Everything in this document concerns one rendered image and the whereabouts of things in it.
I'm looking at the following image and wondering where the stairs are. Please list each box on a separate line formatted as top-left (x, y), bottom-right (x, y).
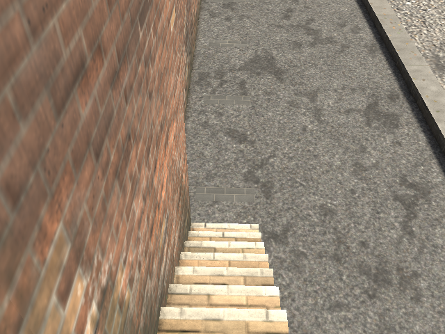
top-left (157, 223), bottom-right (289, 334)

